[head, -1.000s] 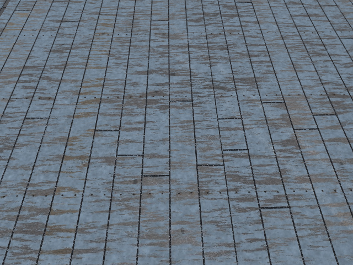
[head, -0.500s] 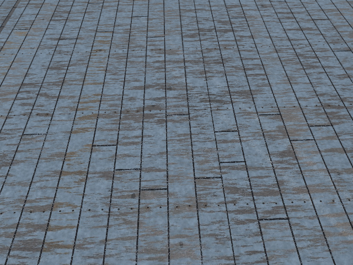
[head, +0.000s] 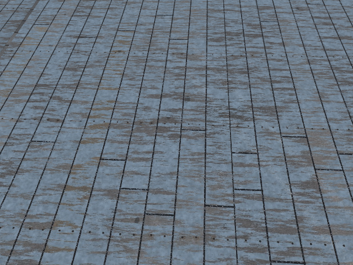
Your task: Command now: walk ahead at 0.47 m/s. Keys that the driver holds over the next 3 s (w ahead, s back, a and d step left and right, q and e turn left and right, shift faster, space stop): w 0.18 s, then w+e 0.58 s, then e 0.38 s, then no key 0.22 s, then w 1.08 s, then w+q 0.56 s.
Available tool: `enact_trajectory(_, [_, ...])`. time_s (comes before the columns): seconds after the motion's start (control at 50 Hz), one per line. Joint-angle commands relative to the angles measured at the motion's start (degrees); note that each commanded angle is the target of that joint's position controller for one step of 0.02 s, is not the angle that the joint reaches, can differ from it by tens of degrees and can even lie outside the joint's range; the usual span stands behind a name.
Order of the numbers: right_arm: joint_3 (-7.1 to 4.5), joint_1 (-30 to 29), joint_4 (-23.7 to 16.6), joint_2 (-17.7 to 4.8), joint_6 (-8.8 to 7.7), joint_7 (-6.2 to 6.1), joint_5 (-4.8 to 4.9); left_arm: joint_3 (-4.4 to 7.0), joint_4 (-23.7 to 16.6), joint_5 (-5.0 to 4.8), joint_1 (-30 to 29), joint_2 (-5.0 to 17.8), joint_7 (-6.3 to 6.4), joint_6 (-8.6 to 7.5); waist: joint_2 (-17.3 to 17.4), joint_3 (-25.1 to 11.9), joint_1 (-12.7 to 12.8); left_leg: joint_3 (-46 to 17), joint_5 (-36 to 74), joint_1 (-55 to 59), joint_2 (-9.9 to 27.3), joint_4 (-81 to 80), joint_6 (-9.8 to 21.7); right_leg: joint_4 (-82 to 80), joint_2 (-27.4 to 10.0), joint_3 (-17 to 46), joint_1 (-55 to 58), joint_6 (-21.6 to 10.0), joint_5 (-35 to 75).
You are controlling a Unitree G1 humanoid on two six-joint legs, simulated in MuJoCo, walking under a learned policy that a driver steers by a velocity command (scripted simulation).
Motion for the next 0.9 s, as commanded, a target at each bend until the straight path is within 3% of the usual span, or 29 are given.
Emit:
enact_trajectory(0.02, [0.58,-9.71,-5.27,-1.19,-0.82,1.00,0.22,1.92,-1.51,-0.59,3.00,9.71,0.56,-0.21,-5.28,9.04,-0.07,1.80,3.36,-1.55,-1.68,-6.23,0.44,-5.38,-15.07,6.43,-4.72,-7.88,16.70])
enact_trajectory(0.06, [0.71,-11.78,-6.53,-1.61,-1.25,1.69,0.33,2.27,-1.25,-0.85,3.50,9.93,0.68,0.17,-5.63,9.55,-0.46,1.51,1.99,-1.56,-1.94,-8.86,1.77,-3.72,-16.46,5.80,-1.06,-7.52,19.85])
enact_trajectory(0.1, [0.27,-10.78,-7.02,-3.07,-1.64,2.22,0.32,2.84,-1.59,-0.88,2.45,11.02,0.74,0.63,-6.52,7.60,-2.34,2.27,-1.45,2.49,-3.34,-10.73,3.39,0.24,-17.48,4.96,2.18,-6.66,29.74])
enact_trajectory(0.12, [-0.42,-7.96,-6.58,-4.56,-1.74,2.21,0.27,3.17,-1.95,-0.80,1.57,11.99,0.78,0.87,-7.96,4.89,-4.28,3.35,-3.37,7.62,-5.08,-10.50,4.28,4.06,-17.66,4.61,3.30,-6.07,40.28])
enact_trajectory(0.14, [-1.54,-1.58,-4.98,-6.66,-1.74,1.99,0.27,3.41,-2.29,-0.64,0.40,12.69,0.80,1.29,-9.39,0.56,-7.85,4.81,-4.77,16.05,-7.26,-10.12,5.47,11.63,-16.83,3.47,3.27,-5.20,50.82])
enact_trajectory(0.16, [-3.00,8.97,-1.74,-9.24,-1.51,1.57,0.37,3.11,-2.88,-0.44,-0.69,12.12,0.74,1.65,-9.32,-5.46,-12.81,5.09,-3.89,30.16,-8.12,-10.26,7.08,23.78,-14.17,1.64,-1.50,-3.41,53.31])
enact_trajectory(0.18, [-4.16,19.51,0.45,-13.47,-1.20,0.88,-0.38,2.17,-4.37,0.41,-0.45,10.13,0.53,1.60,-2.83,-13.66,-15.57,-8.74,-6.50,49.24,3.32,-8.77,10.74,42.76,-10.69,0.38,-16.52,-1.61,34.12])
enact_trajectory(0.2, [-4.12,22.83,1.68,-15.56,-1.14,1.21,-1.37,-0.33,-4.42,-0.64,7.64,0.39,-0.29,0.25,13.14,-23.34,-9.87,-39.76,-22.12,64.80,17.41,-19.10,20.07,63.03,1.21,5.16,-36.55,1.41,-13.82])
enact_trajectory(0.22, [-2.68,20.79,1.51,-10.36,-1.39,1.24,-1.04,0.94,-4.45,-2.62,2.40,5.97,-0.52,-1.40,8.52,-20.22,-12.09,-43.35,-26.14,61.52,16.01,-24.86,17.44,70.51,-0.52,13.36,-42.29,-0.09,-16.23])
enact_trajectory(0.24, [-1.88,15.20,0.71,-7.67,-1.84,1.01,-0.76,1.95,-6.68,-3.97,-3.54,9.22,-0.44,-2.05,6.42,-10.84,-11.00,-32.92,-21.52,53.24,14.89,-25.44,14.48,71.72,-3.42,11.63,-46.47,-1.06,-12.18])
enact_trajectory(0.26, [-1.15,10.07,-0.38,-5.83,-2.44,1.03,-0.98,2.22,-7.53,-3.64,-6.59,10.08,0.18,-2.16,0.06,-6.73,-8.80,-24.90,-14.37,43.48,13.41,-26.85,12.66,68.65,-6.95,10.69,-43.64,-1.47,-6.15])
enact_trajectory(0.28, [-0.53,7.21,-0.13,-3.43,-2.97,1.36,-1.62,3.11,-7.71,-2.49,-8.56,10.29,0.82,-1.50,-2.15,-3.24,-6.76,-18.38,-9.64,35.40,10.59,-28.70,10.24,64.94,-8.97,10.25,-40.22,-1.99,-2.69])
enact_trajectory(0.3, [-0.27,6.41,0.41,-2.81,-3.32,1.37,-2.36,3.19,-7.24,-2.38,-5.19,8.42,0.84,-0.46,1.32,-3.43,-4.25,-14.41,-8.20,31.47,10.04,-30.21,10.11,63.14,-10.57,11.17,-36.22,-2.13,-0.51])
enact_trajectory(0.32, [-0.18,6.87,1.10,-2.10,-3.38,1.41,-2.41,3.20,-6.74,-2.38,-3.74,7.01,0.80,0.53,1.79,-2.38,-3.62,-11.84,-7.63,28.85,9.02,-31.67,10.09,61.75,-11.11,11.14,-34.50,-2.28,-0.40])
enact_trajectory(0.38, [-0.60,8.38,2.27,-4.34,-3.55,0.31,-2.26,3.57,-8.59,-2.47,-7.28,6.62,0.92,2.30,1.50,1.91,-2.91,-5.13,-5.79,25.72,8.38,-35.15,10.12,56.66,-11.74,11.13,-38.68,-1.62,2.82])
enact_trajectory(0.46, [-0.89,11.33,2.73,-6.03,-3.16,-1.20,-2.68,3.88,-11.38,-1.63,-13.97,7.06,0.14,2.07,0.22,3.53,-4.23,1.14,-0.57,29.71,7.70,-35.73,8.92,45.92,-10.64,11.65,-45.86,-0.25,14.69])
enact_trajectory(0.54, [-0.90,14.35,2.66,-7.23,-2.62,-2.06,-2.13,2.97,-14.68,-1.28,-22.40,5.85,-1.41,1.63,-0.52,5.06,-6.97,7.27,2.57,33.20,7.02,-35.86,7.12,33.80,-9.45,5.92,-45.06,-0.22,22.04])
enact_trajectory(0.62, [-1.35,19.17,3.49,-8.40,-0.91,-2.27,-1.44,2.18,-18.84,-1.40,-29.09,5.13,-3.11,1.71,-0.83,6.80,-9.20,9.86,8.91,43.66,9.80,-31.44,6.73,27.78,-8.22,2.34,-49.08,-1.34,17.24])
enact_trajectory(0.64, [-1.52,19.25,3.33,-8.84,-0.41,-2.30,-1.25,2.19,-19.83,-1.51,-29.76,5.33,-3.57,1.74,-0.38,6.72,-8.93,10.56,12.76,45.40,10.43,-29.60,6.45,26.89,-7.51,1.14,-48.63,-1.89,14.58])
enact_trajectory(0.68, [-1.98,17.45,2.16,-10.47,0.37,-2.62,-1.01,2.93,-21.09,-1.68,-28.09,7.10,-4.31,1.89,2.22,4.06,-6.47,12.41,31.19,46.79,10.89,-23.26,5.28,26.17,-4.19,-2.31,-42.10,-3.78,8.89])
enact_trajectory(0.72, [-2.42,15.39,0.86,-12.19,1.25,-3.04,-0.89,5.03,-19.89,-2.01,-18.14,11.27,-4.47,2.14,4.75,-2.37,-0.30,13.53,46.14,45.36,10.23,-8.16,3.80,25.58,0.48,-4.52,-27.94,-6.68,4.92])
enact_trajectory(0.74, [-2.22,14.18,0.08,-12.03,1.27,-3.09,-0.62,7.09,-17.72,-2.04,-8.60,15.06,-3.71,2.25,3.32,-7.25,4.80,14.42,39.99,38.25,7.89,5.34,1.57,20.70,1.75,-2.38,-12.85,-9.18,9.08])
enact_trajectory(0.76, [-1.01,15.71,-1.69,-8.11,0.41,-2.78,-2.38,8.52,-16.38,-1.77,-2.65,20.70,-2.24,2.84,-7.93,-12.55,4.16,13.94,4.04,21.11,3.62,24.48,-0.80,21.25,-10.23,16.31,4.26,-12.96,11.49])
enact_trajectory(0.78, [0.95,19.27,-4.84,-2.07,-2.03,-1.66,-1.67,8.43,-18.52,-0.69,-5.17,23.48,-2.50,2.12,-16.78,-20.62,-1.57,2.25,-35.64,0.50,-9.57,42.51,-3.56,10.92,-23.19,51.39,19.17,-25.51,9.31])
enact_trajectory(0.8, [-0.40,10.99,-6.16,-8.12,-4.15,-0.96,0.51,6.86,-18.83,0.00,-4.46,18.15,-2.69,1.82,-7.91,-19.42,2.27,-6.18,-33.62,-4.93,-6.57,44.41,-2.03,8.09,-21.74,46.88,18.55,-21.84,17.97])
enact_trajectory(0.82, [-0.50,8.43,-7.21,-8.51,-4.76,-0.84,1.37,6.09,-19.44,0.03,-8.17,15.42,-2.58,1.30,-6.01,-12.48,0.89,-5.61,-29.15,-6.29,-4.18,41.30,-1.01,9.77,-19.87,35.59,11.43,-19.41,29.01])
enact_trajectory(0.84, [-0.68,8.88,-6.10,-8.21,-4.50,-1.42,0.28,5.65,-20.50,-0.68,-12.55,13.89,-2.63,1.06,0.35,-7.90,-2.11,-5.17,-26.07,-3.08,-1.64,36.46,-1.39,10.05,-16.66,27.56,1.96,-17.02,35.84])
enact_trajectory(0.86, [-1.41,9.38,-5.83,-9.08,-3.67,-1.95,-0.93,5.28,-21.37,-0.95,-15.48,12.52,-2.38,1.18,0.84,-5.39,-4.03,-4.58,-24.52,0.43,-0.26,32.46,-1.96,9.45,-14.92,23.01,-5.60,-15.53,38.65])
enact_trajectory(0.9, [-1.81,10.83,-6.77,-8.46,-1.54,-2.21,-1.54,5.07,-22.26,-0.22,-16.63,12.81,-1.95,1.31,-0.47,-4.72,-6.51,-4.52,-22.99,5.88,0.26,28.04,-3.24,8.06,-13.03,20.21,-13.52,-15.09,43.63])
